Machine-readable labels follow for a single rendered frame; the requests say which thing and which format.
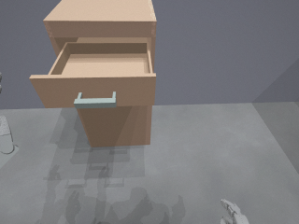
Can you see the left robot hand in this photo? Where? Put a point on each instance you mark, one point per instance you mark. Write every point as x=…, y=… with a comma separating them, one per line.
x=7, y=149

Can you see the handle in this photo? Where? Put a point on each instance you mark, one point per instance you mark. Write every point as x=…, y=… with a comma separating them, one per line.
x=95, y=102

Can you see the drawer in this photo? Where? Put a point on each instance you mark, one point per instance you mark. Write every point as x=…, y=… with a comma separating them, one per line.
x=97, y=69

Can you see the right robot hand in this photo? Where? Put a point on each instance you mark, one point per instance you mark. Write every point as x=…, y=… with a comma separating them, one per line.
x=234, y=212

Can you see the cabinet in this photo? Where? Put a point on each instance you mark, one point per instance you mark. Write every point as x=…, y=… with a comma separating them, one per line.
x=93, y=21

